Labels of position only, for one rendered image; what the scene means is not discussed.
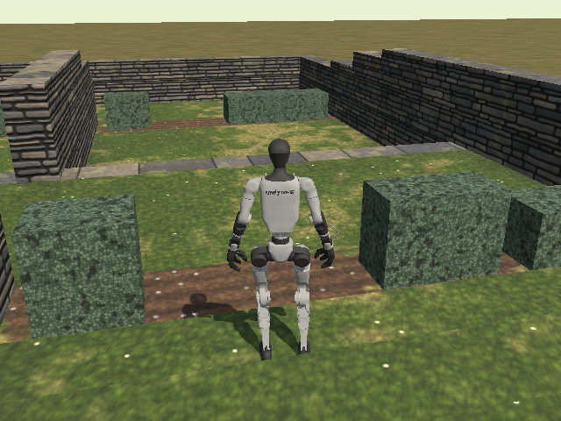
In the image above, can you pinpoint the robot right upper arm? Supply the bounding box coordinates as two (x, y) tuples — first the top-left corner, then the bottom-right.
(298, 176), (323, 225)

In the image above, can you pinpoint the left robot foot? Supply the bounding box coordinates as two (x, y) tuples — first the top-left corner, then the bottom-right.
(259, 340), (272, 360)

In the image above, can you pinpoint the right robot hand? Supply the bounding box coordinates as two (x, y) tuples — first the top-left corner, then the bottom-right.
(314, 247), (335, 268)

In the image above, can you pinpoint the right robot forearm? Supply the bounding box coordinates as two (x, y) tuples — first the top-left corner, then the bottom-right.
(315, 211), (333, 250)

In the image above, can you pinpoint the left robot forearm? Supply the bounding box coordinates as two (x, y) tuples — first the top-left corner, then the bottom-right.
(228, 211), (246, 252)

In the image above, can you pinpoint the robot head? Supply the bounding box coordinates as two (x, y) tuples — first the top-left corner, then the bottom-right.
(265, 139), (295, 182)

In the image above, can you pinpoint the left robot hand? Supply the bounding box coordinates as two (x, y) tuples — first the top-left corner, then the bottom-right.
(226, 249), (247, 271)

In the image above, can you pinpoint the robot left upper arm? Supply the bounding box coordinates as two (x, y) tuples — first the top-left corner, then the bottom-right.
(238, 177), (261, 225)

